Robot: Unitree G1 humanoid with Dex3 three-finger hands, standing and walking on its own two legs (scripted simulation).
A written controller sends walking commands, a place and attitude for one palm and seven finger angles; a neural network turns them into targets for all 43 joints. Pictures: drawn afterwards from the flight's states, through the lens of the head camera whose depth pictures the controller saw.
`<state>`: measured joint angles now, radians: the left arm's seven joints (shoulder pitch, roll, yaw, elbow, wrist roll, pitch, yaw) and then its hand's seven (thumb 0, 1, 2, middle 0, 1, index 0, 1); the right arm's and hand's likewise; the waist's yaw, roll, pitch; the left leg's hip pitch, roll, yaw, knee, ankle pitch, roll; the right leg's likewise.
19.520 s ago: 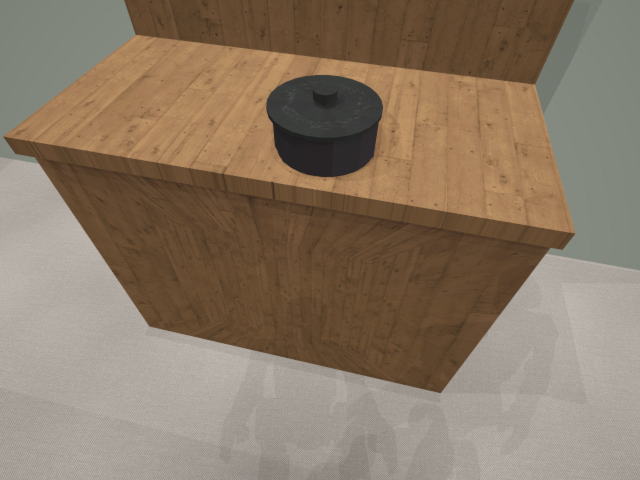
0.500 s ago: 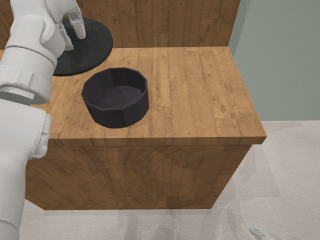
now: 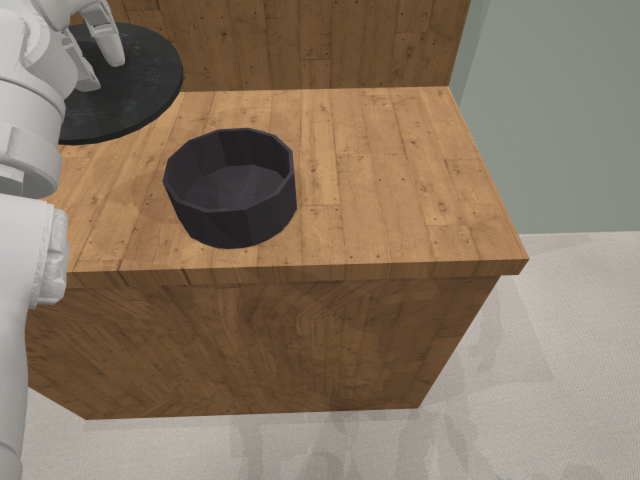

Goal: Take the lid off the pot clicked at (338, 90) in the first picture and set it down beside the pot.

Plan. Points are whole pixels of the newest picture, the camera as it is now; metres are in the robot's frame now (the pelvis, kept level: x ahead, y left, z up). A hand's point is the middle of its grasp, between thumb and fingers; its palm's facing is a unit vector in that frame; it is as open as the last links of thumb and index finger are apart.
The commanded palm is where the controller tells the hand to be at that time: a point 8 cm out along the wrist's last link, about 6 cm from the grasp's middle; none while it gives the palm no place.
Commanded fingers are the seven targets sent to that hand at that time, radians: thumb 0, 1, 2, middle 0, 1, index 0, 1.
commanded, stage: move the lid sideways beside the pot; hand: left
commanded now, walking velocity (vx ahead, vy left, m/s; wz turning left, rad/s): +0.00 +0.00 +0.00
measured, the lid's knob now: (83, 59) +0.51 +0.24 +0.28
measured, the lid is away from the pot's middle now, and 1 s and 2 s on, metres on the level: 0.13 0.25 0.25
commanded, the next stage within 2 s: lower the lid onto the table in 1.08 s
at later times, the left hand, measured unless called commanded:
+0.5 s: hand (9, 62) +0.47 +0.29 +0.29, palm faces -0.18 -0.12 -0.98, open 6.6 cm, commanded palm +0.46 +0.30 +0.36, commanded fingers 0.00 0.81 0.78 -0.89 -1.06 -0.94 -1.06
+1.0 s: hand out of the picture +0.46 +0.34 +0.28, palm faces -0.21 -0.14 -0.97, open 6.6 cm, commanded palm +0.47 +0.34 +0.36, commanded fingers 0.00 0.81 0.78 -0.89 -1.06 -0.94 -1.06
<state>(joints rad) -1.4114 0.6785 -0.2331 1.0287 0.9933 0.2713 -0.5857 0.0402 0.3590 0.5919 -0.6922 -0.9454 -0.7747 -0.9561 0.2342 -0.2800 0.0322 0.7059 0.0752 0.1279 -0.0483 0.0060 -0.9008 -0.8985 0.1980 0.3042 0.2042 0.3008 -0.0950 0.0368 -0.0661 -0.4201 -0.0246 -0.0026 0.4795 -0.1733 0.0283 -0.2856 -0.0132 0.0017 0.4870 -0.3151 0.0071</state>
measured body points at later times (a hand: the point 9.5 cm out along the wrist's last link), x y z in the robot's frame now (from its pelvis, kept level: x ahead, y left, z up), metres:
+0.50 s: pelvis +0.00 +0.00 +0.00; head +0.04 -0.01 +0.45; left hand +0.47 +0.29 +0.35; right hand +0.09 -0.27 -0.12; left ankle +0.04 +0.10 -0.74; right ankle -0.05 -0.13 -0.74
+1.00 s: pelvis +0.01 +0.00 +0.00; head +0.06 +0.00 +0.45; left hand +0.47 +0.34 +0.34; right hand +0.08 -0.27 -0.13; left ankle +0.04 +0.10 -0.74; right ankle -0.05 -0.13 -0.74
